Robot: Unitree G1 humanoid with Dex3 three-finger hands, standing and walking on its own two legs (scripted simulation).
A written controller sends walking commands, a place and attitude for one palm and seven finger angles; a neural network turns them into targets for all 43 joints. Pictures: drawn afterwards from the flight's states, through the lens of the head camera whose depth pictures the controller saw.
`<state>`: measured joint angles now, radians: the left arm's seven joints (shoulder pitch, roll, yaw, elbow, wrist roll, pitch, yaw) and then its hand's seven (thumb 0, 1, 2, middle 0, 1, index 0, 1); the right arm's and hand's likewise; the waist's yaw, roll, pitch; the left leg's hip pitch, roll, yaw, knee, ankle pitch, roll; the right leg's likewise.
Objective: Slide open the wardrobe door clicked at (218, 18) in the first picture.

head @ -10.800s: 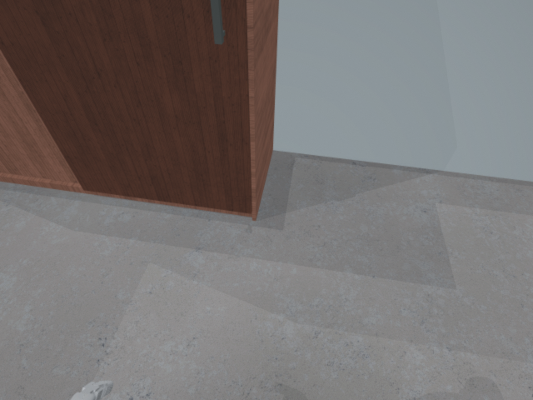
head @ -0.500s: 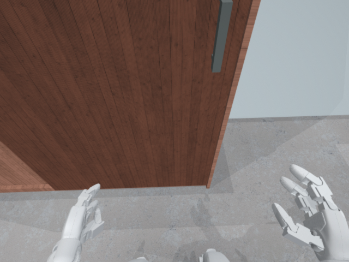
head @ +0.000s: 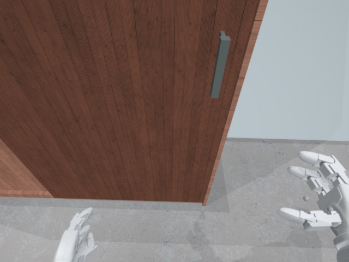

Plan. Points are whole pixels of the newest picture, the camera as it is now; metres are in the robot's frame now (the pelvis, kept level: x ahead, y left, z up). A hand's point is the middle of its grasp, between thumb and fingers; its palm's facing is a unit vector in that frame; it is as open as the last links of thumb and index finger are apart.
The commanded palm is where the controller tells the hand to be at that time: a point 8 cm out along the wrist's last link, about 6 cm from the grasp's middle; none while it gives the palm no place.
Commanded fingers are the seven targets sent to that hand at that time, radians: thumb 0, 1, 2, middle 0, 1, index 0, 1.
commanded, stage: raise the hand with hooked fingers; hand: right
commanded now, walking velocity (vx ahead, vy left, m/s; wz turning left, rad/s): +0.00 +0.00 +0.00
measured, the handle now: (218, 66) +0.55 -0.09 +0.19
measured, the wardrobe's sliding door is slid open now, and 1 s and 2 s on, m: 0.00 0.00 0.00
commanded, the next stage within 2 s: move the hooked fingers beside the handle in 1.06 s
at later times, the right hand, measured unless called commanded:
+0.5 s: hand (347, 156) +0.26 -0.27 +0.20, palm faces +0.11 +0.99 -0.07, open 13.9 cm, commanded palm +0.23 -0.31 +0.21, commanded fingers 0.00 0.50 -0.30 0.30 1.20 0.30 1.20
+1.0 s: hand (334, 144) +0.28 -0.26 +0.20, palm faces +0.10 +0.99 -0.05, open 14.0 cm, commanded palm +0.24 -0.30 +0.22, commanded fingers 0.00 0.50 -0.30 0.30 1.20 0.30 1.20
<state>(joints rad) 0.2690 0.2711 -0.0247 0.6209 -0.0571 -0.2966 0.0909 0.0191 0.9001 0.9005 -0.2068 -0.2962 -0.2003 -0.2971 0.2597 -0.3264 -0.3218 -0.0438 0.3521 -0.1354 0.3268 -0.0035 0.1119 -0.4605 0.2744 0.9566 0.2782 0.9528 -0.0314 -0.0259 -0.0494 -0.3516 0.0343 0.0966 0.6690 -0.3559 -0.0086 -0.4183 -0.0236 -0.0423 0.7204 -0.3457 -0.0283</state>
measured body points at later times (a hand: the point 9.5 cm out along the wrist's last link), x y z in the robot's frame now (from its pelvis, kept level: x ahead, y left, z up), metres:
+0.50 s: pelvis +0.00 +0.01 +0.02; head -0.02 +0.02 +0.47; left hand +0.20 +0.22 -0.05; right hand +0.25 -0.33 +0.20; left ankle -0.01 +0.13 -0.72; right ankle +0.02 -0.10 -0.72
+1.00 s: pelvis +0.00 +0.02 +0.02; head -0.02 +0.04 +0.47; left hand +0.20 +0.25 -0.04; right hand +0.27 -0.31 +0.21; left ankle -0.01 +0.13 -0.72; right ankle +0.02 -0.10 -0.72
